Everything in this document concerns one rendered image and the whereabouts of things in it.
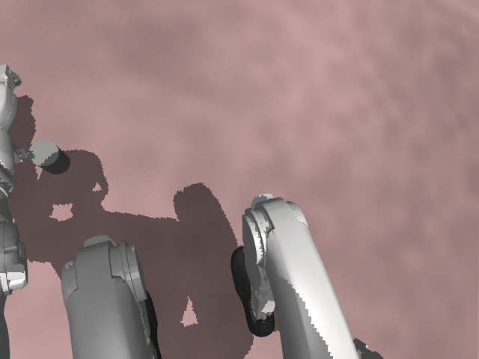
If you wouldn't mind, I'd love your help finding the right robot hand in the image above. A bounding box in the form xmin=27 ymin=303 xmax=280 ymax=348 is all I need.
xmin=353 ymin=338 xmax=384 ymax=359

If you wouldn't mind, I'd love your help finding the tin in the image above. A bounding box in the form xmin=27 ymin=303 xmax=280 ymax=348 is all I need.
xmin=28 ymin=141 xmax=70 ymax=174

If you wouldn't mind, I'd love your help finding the right robot foot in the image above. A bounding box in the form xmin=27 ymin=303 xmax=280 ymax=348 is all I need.
xmin=231 ymin=247 xmax=275 ymax=337

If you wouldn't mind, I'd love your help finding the left robot arm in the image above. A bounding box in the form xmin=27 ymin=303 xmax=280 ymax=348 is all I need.
xmin=0 ymin=129 xmax=28 ymax=359

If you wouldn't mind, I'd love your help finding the left robot hand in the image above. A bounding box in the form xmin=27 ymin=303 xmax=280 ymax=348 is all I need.
xmin=0 ymin=64 xmax=30 ymax=165

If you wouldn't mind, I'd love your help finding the left robot foot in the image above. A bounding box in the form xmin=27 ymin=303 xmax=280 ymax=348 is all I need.
xmin=144 ymin=291 xmax=162 ymax=359

